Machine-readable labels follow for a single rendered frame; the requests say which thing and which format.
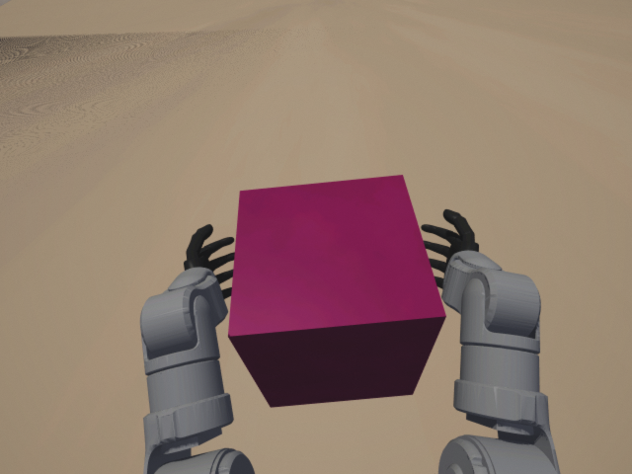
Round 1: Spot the right robot upper arm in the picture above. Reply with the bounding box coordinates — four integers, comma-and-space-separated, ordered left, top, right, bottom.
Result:
438, 434, 557, 474

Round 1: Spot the robot left forearm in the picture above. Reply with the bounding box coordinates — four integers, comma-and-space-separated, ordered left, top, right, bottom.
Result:
140, 268, 234, 474

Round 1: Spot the right robot hand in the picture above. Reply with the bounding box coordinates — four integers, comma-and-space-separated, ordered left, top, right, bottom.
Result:
421, 209, 479, 288

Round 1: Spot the left robot upper arm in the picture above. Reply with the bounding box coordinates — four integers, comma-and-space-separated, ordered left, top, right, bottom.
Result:
154, 448, 255, 474

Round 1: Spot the left robot hand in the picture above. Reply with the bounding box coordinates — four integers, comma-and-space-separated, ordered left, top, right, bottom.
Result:
184, 224, 235, 299

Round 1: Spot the carton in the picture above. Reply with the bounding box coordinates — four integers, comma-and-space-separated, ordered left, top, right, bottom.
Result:
228, 175, 446, 408

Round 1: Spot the robot right forearm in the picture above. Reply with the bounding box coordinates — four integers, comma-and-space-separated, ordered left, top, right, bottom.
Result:
441, 251, 560, 474

